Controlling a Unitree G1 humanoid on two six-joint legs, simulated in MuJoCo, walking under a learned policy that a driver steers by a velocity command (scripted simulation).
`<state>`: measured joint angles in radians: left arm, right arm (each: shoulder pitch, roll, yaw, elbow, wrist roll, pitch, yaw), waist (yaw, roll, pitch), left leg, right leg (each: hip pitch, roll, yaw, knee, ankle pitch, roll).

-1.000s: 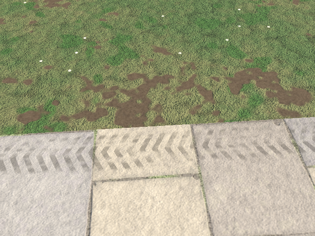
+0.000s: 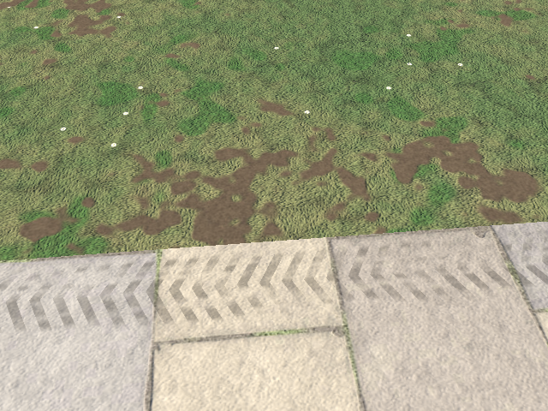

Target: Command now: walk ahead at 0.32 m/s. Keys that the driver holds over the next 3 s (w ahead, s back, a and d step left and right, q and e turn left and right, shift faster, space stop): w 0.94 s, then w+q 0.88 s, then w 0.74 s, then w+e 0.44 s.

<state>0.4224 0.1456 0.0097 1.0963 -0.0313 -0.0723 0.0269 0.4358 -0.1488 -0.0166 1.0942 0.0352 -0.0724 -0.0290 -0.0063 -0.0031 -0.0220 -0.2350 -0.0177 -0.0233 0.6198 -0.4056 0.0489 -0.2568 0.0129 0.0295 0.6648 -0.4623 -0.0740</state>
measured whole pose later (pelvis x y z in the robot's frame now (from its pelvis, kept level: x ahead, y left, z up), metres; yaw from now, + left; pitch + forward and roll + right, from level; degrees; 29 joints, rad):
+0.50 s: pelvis +0.22 -0.02 -0.01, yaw -1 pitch +3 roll +0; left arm 0.57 0.18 0.01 1.06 0.00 -0.09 0.02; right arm -0.07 -0.20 -0.01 0.78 0.03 -0.11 0.04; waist 0.08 0.01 0.03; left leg -0.63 0.00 0.07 0.57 -0.01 0.10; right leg 0.23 0.03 0.01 0.14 -0.41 -0.05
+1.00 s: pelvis +0.50 -0.03 +0.02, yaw +0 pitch +2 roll +2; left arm 0.06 0.23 0.03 0.84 -0.02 -0.09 -0.01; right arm 0.40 -0.24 -0.03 1.00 0.02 -0.09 0.00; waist -0.09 -0.03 0.00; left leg 0.01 -0.06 0.03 0.23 -0.27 0.04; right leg -0.62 -0.10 0.02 0.58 0.04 -0.02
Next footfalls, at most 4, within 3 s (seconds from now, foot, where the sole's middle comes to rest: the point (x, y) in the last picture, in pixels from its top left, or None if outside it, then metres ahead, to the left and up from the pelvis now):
0.54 left None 0.44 0.08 -0.76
1.08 right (352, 339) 0.72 -0.17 -0.76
1.64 left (240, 267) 0.95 0.13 -0.76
2.16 right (252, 180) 1.32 0.10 -0.76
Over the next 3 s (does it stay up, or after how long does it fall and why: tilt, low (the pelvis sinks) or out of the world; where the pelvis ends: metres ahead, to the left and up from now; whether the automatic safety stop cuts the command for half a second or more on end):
stays up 1.46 0.36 0.02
